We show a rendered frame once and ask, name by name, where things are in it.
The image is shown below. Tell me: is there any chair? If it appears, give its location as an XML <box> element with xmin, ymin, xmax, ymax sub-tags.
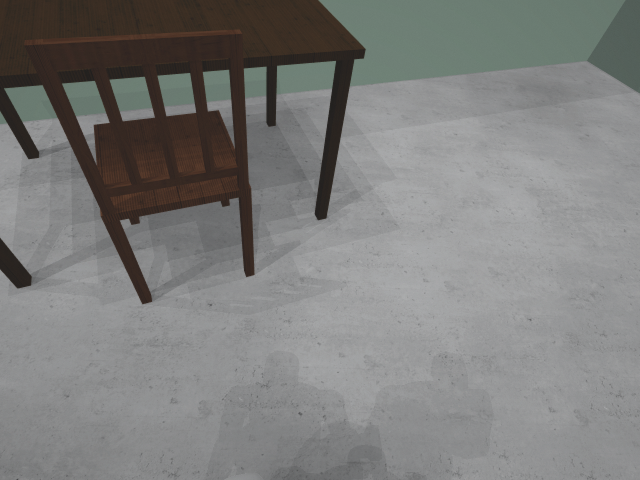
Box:
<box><xmin>24</xmin><ymin>29</ymin><xmax>254</xmax><ymax>304</ymax></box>

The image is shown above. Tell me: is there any table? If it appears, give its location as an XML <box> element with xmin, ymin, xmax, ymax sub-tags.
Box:
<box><xmin>0</xmin><ymin>0</ymin><xmax>366</xmax><ymax>289</ymax></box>

